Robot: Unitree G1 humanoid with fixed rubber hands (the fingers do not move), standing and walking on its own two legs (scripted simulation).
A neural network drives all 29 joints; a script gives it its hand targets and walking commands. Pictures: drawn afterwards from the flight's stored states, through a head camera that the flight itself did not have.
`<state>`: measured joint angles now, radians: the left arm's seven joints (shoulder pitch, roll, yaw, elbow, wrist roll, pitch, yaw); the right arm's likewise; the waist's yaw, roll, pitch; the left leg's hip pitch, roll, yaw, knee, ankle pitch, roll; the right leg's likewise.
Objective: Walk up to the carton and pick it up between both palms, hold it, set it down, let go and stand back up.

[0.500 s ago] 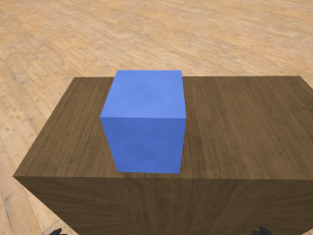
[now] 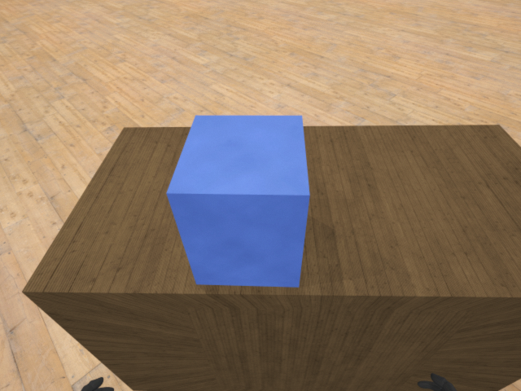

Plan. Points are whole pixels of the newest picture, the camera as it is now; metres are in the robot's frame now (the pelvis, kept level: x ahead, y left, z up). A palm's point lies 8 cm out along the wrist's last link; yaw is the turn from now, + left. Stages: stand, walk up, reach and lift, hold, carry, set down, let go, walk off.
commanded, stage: stand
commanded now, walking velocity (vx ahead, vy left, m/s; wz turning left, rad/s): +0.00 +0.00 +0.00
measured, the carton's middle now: (247, 202) +0.45 +0.04 +0.05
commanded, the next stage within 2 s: none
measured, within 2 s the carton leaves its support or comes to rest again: neither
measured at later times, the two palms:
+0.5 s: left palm out of the picture +0.12 +0.30 -0.09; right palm out of the picture +0.11 -0.27 -0.10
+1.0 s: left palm out of the picture +0.12 +0.30 -0.09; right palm out of the picture +0.11 -0.27 -0.10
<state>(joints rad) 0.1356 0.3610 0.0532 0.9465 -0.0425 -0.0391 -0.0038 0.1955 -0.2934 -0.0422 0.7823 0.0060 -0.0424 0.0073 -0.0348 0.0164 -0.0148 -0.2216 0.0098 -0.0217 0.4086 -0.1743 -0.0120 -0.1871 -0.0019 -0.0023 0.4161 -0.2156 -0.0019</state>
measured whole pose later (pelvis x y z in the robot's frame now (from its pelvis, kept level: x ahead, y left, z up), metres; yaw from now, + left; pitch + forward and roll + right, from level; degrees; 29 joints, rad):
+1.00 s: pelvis +0.00 +0.00 +0.00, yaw +0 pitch -1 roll +0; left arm 0.12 0.36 0.05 0.97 -0.04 -0.04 0.00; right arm 0.17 -0.29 -0.04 0.82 0.01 -0.04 0.01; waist -0.03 0.02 0.00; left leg -0.22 0.01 -0.02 0.41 -0.17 -0.01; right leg -0.19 0.00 0.00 0.42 -0.21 0.00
